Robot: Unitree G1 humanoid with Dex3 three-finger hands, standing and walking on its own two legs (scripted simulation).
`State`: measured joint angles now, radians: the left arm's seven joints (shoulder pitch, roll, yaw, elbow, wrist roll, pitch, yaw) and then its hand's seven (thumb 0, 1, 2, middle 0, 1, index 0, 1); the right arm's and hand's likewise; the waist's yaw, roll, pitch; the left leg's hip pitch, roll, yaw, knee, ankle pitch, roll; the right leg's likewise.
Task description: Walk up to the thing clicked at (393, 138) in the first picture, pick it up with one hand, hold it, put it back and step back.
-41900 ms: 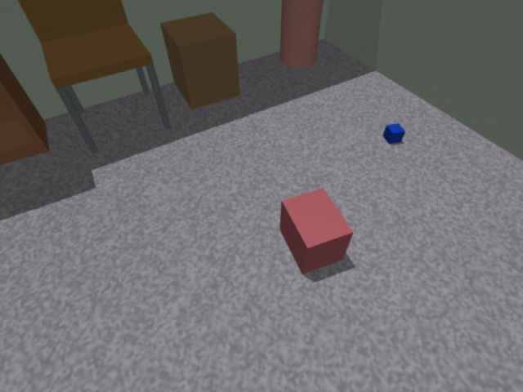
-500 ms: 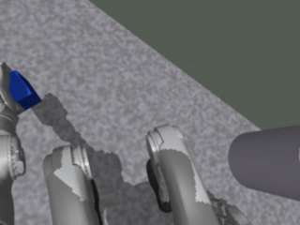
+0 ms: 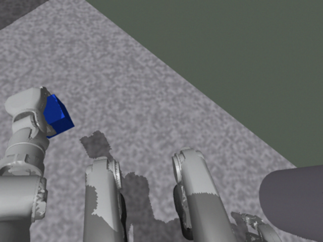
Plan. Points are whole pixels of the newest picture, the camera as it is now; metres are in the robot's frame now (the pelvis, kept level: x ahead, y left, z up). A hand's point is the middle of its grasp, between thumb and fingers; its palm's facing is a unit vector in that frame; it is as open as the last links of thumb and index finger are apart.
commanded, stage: lift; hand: left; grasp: from above
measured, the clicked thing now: (51, 117) +0.46 +0.28 -0.14
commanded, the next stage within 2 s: hold in 1.16 s
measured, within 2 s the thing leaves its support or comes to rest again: neither
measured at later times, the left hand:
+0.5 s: hand out of the picture +0.37 +0.27 +0.11, palm faces -0.40 -0.20 -0.89, open 10.7 cm
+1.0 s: hand out of the picture +0.38 +0.25 +0.22, palm faces -0.40 -0.21 -0.89, open 10.6 cm
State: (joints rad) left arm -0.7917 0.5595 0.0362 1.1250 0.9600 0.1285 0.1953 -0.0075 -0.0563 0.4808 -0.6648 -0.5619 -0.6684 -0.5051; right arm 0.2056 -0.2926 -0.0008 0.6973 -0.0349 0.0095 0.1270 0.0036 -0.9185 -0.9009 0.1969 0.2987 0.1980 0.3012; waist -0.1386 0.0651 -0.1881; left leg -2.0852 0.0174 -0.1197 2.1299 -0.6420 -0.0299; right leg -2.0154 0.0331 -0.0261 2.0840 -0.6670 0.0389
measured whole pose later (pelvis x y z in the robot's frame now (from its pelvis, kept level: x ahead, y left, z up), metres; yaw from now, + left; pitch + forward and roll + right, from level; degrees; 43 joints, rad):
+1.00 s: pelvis +0.08 +0.00 +0.30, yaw +4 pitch +13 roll -1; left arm -0.36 0.31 -0.19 0.82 0.87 0.30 0.17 -0.02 -0.09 0.50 -0.71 -0.52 -0.71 -0.51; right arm 0.26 -0.24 -0.02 0.78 0.04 -0.08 -0.05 0.01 -0.90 -0.90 0.20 0.30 0.20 0.30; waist -0.06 0.05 -0.11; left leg -0.76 0.04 -0.02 0.96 -0.43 -0.03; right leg -0.73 0.00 0.02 0.95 -0.44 0.02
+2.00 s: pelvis +0.08 +0.00 +0.34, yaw +4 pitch +3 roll +0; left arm -0.26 0.31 -0.26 0.61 0.89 0.36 0.01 -0.03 -0.09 0.50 -0.71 -0.53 -0.70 -0.53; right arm 0.21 -0.26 -0.01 0.70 0.05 -0.06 -0.03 0.01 -0.91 -0.90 0.20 0.30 0.20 0.30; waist 0.00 0.06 -0.06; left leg -0.39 0.02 0.01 0.63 -0.29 -0.02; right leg -0.38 -0.02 0.04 0.65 -0.32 0.02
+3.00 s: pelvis +0.09 +0.00 +0.35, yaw +4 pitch +2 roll +0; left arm -0.26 0.35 -0.24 0.51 0.90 0.35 -0.10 -0.03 -0.10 0.50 -0.72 -0.52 -0.71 -0.52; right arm 0.19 -0.26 0.00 0.69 0.06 -0.06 -0.04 0.01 -0.91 -0.90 0.20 0.30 0.20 0.30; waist 0.02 0.07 -0.03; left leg -0.29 0.02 0.01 0.52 -0.26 -0.02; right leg -0.29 -0.02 0.04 0.54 -0.29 0.02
